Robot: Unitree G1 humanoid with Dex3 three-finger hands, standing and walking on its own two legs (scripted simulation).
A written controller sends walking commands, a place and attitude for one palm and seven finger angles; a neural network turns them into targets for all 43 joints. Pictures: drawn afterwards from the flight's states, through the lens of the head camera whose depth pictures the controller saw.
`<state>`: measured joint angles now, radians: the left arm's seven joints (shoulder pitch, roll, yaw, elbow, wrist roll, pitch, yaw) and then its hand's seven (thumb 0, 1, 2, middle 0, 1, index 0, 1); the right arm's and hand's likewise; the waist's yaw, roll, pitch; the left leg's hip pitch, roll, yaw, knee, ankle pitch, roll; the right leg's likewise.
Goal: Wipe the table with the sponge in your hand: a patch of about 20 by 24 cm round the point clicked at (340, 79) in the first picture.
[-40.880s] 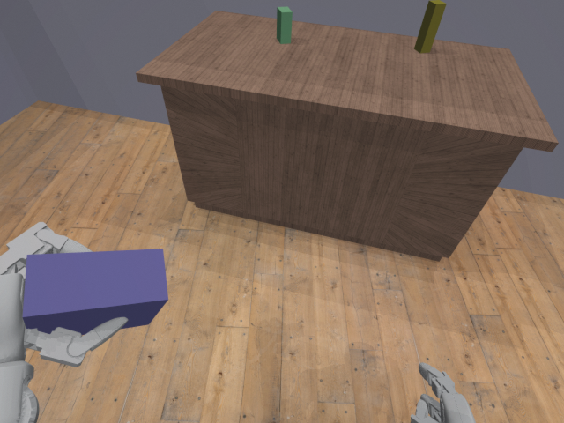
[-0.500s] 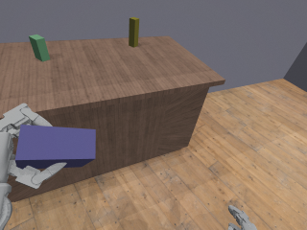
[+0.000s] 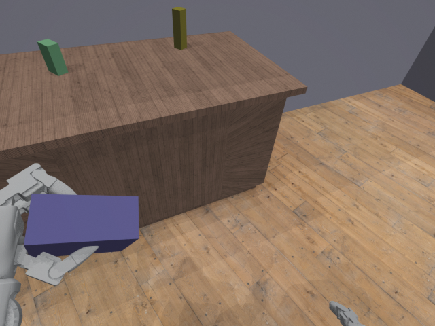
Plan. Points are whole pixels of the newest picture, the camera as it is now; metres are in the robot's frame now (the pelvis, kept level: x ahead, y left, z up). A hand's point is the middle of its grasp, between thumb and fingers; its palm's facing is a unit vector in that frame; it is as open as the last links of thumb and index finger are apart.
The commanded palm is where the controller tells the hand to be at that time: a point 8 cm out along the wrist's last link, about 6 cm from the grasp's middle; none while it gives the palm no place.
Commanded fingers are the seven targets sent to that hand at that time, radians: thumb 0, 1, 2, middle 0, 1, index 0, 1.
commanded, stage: stop stepping back and stand still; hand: left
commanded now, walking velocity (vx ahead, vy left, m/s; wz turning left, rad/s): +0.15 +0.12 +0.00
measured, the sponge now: (99, 226) +0.22 +0.19 +0.15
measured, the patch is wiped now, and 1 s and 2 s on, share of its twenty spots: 1.00 1.00 1.00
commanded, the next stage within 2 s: stand and wait in 0.18 s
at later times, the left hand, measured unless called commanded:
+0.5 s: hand (29, 230) +0.19 +0.25 +0.18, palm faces +0.42 -0.84 -0.34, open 9.6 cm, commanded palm +0.14 +0.30 +0.20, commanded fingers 0.00 0.10 1.30 -1.20 -1.60 -1.20 -1.60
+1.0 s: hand (20, 206) +0.22 +0.28 +0.18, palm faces +0.43 -0.84 -0.33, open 9.6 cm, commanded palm +0.17 +0.32 +0.20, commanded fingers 0.00 0.10 1.30 -1.20 -1.60 -1.20 -1.60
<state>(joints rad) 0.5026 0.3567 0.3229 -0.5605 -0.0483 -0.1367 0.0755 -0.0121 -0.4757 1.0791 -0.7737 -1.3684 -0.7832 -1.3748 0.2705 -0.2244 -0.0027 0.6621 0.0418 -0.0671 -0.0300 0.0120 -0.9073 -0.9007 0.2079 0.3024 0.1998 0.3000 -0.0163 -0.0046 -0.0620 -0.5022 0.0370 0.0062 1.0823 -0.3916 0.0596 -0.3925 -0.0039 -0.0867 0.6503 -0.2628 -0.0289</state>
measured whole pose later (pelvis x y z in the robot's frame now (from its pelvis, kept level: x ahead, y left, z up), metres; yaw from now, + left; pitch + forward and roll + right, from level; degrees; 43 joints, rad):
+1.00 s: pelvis +0.02 +0.03 +0.02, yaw +2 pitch -1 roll -1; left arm 0.47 0.35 0.30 -0.48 -0.05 -0.12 0.16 -0.01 -0.48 1.08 -0.77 -1.37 -0.78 -1.38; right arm 0.18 -0.20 0.02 0.59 0.02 -0.09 -0.06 0.01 -0.91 -0.90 0.21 0.30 0.20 0.30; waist 0.01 -0.01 -0.02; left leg -0.21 0.00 0.01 0.50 -0.28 0.02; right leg -0.24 0.00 0.00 0.45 -0.19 0.02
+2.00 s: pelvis +0.02 +0.03 +0.02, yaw +2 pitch -1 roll -1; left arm 0.47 0.33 0.28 -0.42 -0.04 -0.11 0.16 -0.01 -0.47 1.08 -0.77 -1.37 -0.78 -1.38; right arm 0.19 -0.21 0.02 0.61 0.01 -0.07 -0.07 0.01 -0.91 -0.90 0.21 0.30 0.20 0.30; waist 0.01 0.02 -0.03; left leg -0.20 0.00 0.01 0.47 -0.26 0.02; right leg -0.23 0.00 0.00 0.39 -0.15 0.01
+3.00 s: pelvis +0.02 +0.04 +0.02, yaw +2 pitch -1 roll -1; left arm 0.48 0.33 0.28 -0.43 -0.05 -0.10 0.16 -0.01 -0.47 1.08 -0.77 -1.37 -0.78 -1.38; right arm 0.19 -0.22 0.01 0.60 0.02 -0.05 -0.07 0.01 -0.91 -0.90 0.21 0.30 0.20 0.30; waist 0.01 0.02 -0.03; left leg -0.18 0.00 0.01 0.46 -0.27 0.02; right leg -0.22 0.00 0.00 0.39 -0.17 0.02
